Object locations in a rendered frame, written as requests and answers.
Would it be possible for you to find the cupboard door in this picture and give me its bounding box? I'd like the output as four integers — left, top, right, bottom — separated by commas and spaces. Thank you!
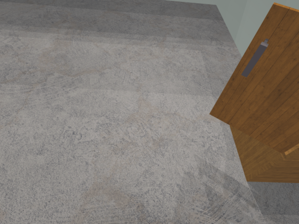
210, 2, 299, 154

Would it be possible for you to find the handle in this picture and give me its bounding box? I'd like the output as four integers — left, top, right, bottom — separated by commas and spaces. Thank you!
241, 39, 269, 77

